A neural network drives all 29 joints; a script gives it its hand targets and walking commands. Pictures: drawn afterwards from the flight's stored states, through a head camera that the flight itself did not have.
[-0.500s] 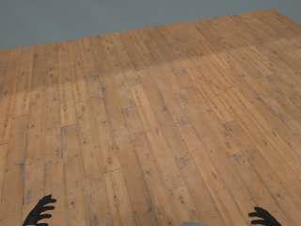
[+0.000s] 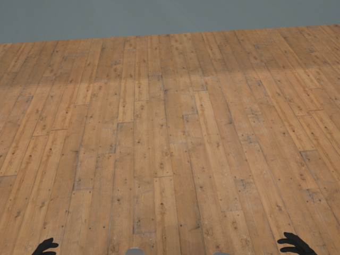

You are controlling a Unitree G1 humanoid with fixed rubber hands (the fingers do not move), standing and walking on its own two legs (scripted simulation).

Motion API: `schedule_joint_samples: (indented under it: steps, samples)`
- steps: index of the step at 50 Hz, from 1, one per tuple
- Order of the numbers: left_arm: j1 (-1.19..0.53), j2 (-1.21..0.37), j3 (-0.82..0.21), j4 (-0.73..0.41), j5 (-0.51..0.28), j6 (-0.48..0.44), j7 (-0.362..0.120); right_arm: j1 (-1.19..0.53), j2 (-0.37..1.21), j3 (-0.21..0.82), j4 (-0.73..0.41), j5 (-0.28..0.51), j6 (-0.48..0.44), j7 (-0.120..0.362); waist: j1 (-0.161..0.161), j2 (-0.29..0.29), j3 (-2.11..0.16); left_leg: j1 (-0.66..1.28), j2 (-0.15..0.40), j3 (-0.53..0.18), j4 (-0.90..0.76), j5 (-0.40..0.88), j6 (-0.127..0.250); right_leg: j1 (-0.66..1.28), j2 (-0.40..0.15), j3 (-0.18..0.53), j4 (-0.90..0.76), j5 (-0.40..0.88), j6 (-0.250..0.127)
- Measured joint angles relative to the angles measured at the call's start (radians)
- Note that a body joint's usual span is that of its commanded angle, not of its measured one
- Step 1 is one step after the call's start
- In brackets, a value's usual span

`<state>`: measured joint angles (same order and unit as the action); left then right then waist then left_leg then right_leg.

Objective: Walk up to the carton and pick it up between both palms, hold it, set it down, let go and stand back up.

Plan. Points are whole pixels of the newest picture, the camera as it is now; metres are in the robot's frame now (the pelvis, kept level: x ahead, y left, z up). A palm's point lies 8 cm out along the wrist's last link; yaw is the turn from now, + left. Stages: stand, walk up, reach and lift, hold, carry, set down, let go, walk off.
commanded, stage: walk up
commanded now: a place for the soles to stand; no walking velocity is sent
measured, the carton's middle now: out of the picture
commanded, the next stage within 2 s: none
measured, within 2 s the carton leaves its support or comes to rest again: neither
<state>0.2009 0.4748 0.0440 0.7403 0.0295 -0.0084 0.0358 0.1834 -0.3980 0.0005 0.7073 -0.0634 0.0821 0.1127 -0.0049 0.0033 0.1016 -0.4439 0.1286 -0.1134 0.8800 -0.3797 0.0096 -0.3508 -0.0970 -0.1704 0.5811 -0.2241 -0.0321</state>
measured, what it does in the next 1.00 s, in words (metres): steps to the left, turning left: left foot, then right foot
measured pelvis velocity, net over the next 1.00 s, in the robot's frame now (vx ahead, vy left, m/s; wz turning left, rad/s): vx -0.11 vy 0.19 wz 0.58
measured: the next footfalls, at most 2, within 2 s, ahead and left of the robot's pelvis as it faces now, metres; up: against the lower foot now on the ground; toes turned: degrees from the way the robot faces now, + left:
left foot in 0.08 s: +0.03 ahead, +0.22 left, +0.00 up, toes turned +2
right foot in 0.34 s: +0.04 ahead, +0.02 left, +0.00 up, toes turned +5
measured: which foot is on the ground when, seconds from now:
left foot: up 0.00-0.06, down 0.08-0.34, up 0.36-0.68, down 0.70-0.94, up 0.96-1.00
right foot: down 0.00-0.10, up 0.12-0.32, down 0.34-0.72, up 0.74-0.92, down 0.94-1.00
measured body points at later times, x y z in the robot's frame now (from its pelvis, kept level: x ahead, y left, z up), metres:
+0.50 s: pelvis -0.05 +0.10 +0.00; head +0.00 +0.09 +0.45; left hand -0.07 +0.46 -0.07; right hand +0.19 -0.11 -0.11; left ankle -0.07 +0.26 -0.68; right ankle +0.00 +0.01 -0.73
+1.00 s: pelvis -0.11 +0.19 +0.00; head -0.06 +0.20 +0.45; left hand -0.22 +0.54 -0.07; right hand +0.18 +0.05 -0.10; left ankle -0.15 +0.33 -0.71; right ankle -0.06 +0.14 -0.73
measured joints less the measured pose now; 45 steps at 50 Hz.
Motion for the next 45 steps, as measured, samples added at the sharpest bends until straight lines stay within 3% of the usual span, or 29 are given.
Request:
schedule_joint_samples:
  steps: [4, 6, 8, 12, 16, 18, 21, 24, 29, 33, 35, 38, 40, 45]
  samples:
    - [-0.001, 0.0, 0.002, 0.0, 0.0, 0.006, -0.016, 0.0, -0.002, 0.0, 0.001, 0.007, 0.0, 0.0, 0.0, 0.001, 0.001, 0.113, 0.004, 0.021, -0.182, 0.015, -0.007, -0.001, -0.05, -0.028, 0.044, -0.013, 0.03]
    - [-0.009, 0.005, 0.005, 0.001, 0.0, 0.018, -0.018, 0.0, 0.007, 0.0, 0.011, 0.008, 0.0, 0.0, 0.001, -0.023, 0.014, 0.118, -0.036, 0.01, -0.174, 0.009, -0.053, 0.0, -0.082, -0.022, 0.108, -0.11, 0.031]
    - [-0.014, 0.004, 0.005, 0.0, -0.001, 0.022, -0.018, 0.005, 0.008, 0.0, 0.012, 0.008, 0.0, 0.0, 0.0, -0.026, 0.014, 0.12, -0.064, -0.021, -0.189, 0.037, -0.056, -0.004, -0.061, -0.024, 0.208, -0.214, 0.031]
    - [-0.014, 0.005, 0.006, 0.0, -0.006, 0.003, -0.017, 0.002, 0.006, 0.0, -0.022, 0.006, -0.001, 0.0, 0.0, -0.039, 0.013, 0.116, -0.14, -0.071, -0.277, 0.121, -0.049, -0.006, -0.005, -0.023, 0.264, -0.22, 0.031]
    - [0.006, 0.005, 0.006, -0.001, -0.007, -0.023, -0.002, -0.009, 0.005, 0.0, -0.08, 0.01, -0.001, 0.0, 0.002, -0.039, 0.002, 0.073, -0.229, -0.096, -0.321, 0.18, -0.035, 0.002, 0.043, -0.021, 0.132, -0.209, 0.031]
    - [0.036, -0.005, 0.006, 0.001, -0.007, -0.036, 0.009, -0.027, 0.005, 0.0, -0.092, 0.01, 0.0, -0.002, 0.001, -0.015, 0.002, 0.046, -0.256, -0.099, -0.293, 0.167, -0.03, 0.017, 0.044, -0.022, 0.034, -0.065, -0.005]
    - [0.081, -0.011, 0.012, 0.002, -0.005, -0.032, 0.013, -0.032, 0.012, 0.0, -0.092, 0.001, 0.0, -0.004, 0.002, 0.019, -0.011, -0.027, -0.233, -0.021, -0.089, 0.008, -0.029, 0.019, 0.025, -0.034, 0.033, -0.071, -0.022]
    - [0.09, -0.012, 0.025, 0.001, -0.003, -0.032, 0.015, -0.032, 0.012, 0.0, -0.093, -0.005, 0.0, -0.003, 0.001, 0.027, -0.018, -0.073, -0.166, 0.029, 0.065, -0.002, -0.029, 0.018, -0.004, -0.039, 0.033, -0.076, -0.019]
    - [0.089, -0.012, 0.032, 0.0, 0.0, -0.032, 0.013, -0.031, 0.011, 0.0, -0.087, 0.004, 0.002, 0.012, 0.001, 0.035, -0.019, -0.055, -0.03, 0.03, 0.063, 0.025, -0.029, 0.017, -0.023, -0.05, 0.033, -0.065, -0.002]
    - [0.081, -0.012, 0.033, 0.0, 0.007, -0.027, -0.005, -0.031, 0.005, 0.0, -0.082, 0.007, 0.002, 0.014, 0.0, 0.036, -0.021, 0.027, 0.013, 0.038, -0.08, 0.017, -0.029, 0.017, -0.047, -0.057, 0.046, -0.062, 0.023]
    - [0.069, -0.011, 0.035, 0.0, 0.007, -0.023, -0.014, -0.029, 0.0, 0.0, -0.072, 0.009, 0.002, 0.014, 0.0, 0.037, -0.02, 0.098, 0.009, 0.045, -0.19, 0.03, -0.031, 0.017, -0.065, -0.059, 0.078, -0.073, 0.043]
    - [0.023, -0.003, 0.037, 0.0, 0.004, -0.007, -0.023, -0.018, 0.006, 0.0, -0.041, 0.01, 0.002, 0.013, 0.001, -0.003, -0.009, 0.103, -0.045, 0.033, -0.175, 0.017, -0.066, 0.018, -0.096, -0.049, 0.154, -0.19, 0.044]
    - [-0.004, -0.005, 0.037, 0.0, 0.0, -0.006, -0.023, -0.009, 0.006, 0.0, -0.037, 0.01, 0.002, 0.013, -0.001, -0.014, -0.006, 0.108, -0.076, 0.011, -0.196, 0.049, -0.065, 0.017, -0.068, -0.05, 0.216, -0.263, 0.044]
    - [-0.013, -0.008, 0.037, 0.0, -0.004, -0.024, -0.012, -0.009, 0.002, 0.0, -0.068, 0.01, 0.001, 0.008, 0.0, -0.025, -0.009, 0.102, -0.176, -0.029, -0.282, 0.125, -0.04, 0.015, 0.01, -0.048, 0.194, -0.268, 0.044]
